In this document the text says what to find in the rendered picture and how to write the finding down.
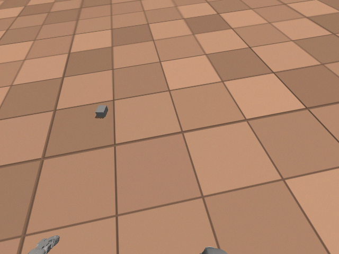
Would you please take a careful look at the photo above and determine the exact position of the left robot hand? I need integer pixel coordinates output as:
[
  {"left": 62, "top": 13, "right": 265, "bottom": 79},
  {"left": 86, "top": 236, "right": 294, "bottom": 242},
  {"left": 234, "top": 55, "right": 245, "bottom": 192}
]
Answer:
[{"left": 28, "top": 235, "right": 60, "bottom": 254}]

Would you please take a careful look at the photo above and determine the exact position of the small box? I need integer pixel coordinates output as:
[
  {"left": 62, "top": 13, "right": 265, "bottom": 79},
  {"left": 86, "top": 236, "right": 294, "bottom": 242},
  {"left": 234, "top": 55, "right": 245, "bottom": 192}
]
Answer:
[{"left": 95, "top": 105, "right": 108, "bottom": 117}]

